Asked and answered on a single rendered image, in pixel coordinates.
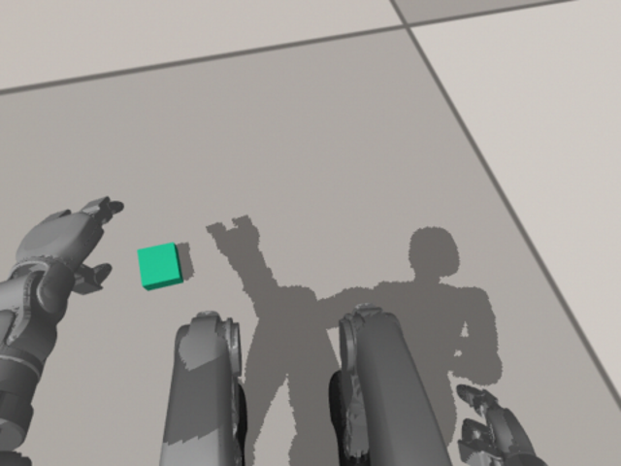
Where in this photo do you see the left robot hand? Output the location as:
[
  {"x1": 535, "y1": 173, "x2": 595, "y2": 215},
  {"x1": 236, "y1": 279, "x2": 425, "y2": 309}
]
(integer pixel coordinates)
[{"x1": 16, "y1": 196, "x2": 124, "y2": 295}]

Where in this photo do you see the right robot foot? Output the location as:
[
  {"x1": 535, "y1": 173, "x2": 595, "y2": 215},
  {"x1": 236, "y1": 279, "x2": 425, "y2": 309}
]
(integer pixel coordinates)
[{"x1": 329, "y1": 370, "x2": 371, "y2": 466}]

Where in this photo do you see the right robot hand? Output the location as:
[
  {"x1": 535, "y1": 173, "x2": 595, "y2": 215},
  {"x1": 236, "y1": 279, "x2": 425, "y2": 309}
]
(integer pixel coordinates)
[{"x1": 456, "y1": 384, "x2": 536, "y2": 466}]

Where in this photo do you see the left robot arm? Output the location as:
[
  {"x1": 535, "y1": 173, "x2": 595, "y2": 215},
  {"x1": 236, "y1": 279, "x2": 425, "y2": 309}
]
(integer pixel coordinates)
[{"x1": 0, "y1": 256, "x2": 76, "y2": 466}]

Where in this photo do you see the small box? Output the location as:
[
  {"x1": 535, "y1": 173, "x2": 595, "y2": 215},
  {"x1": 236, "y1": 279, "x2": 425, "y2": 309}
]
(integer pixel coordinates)
[{"x1": 137, "y1": 243, "x2": 183, "y2": 291}]

